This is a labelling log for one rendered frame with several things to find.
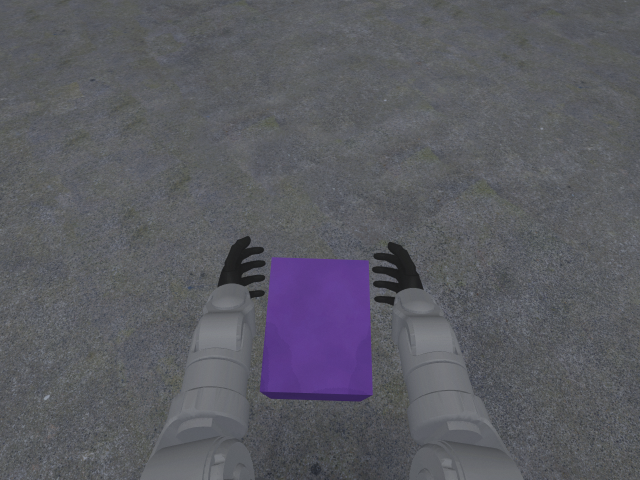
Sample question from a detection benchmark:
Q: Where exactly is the robot left hand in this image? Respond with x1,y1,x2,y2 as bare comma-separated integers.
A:
217,236,266,298

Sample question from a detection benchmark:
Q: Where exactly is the robot right upper arm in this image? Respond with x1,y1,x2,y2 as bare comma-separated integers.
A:
409,440,523,480

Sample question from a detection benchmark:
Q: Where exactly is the robot left upper arm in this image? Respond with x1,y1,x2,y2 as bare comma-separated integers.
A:
141,435,255,480

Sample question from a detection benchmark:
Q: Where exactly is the robot right forearm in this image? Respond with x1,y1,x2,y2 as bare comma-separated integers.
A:
392,288,524,480

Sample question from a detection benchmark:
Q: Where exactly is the carton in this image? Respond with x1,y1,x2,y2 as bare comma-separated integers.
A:
260,257,373,402

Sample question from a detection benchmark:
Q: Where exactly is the robot right hand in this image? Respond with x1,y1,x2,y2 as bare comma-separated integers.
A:
372,242,424,306

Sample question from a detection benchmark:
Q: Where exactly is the robot left forearm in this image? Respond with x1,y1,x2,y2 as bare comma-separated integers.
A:
140,283,256,480

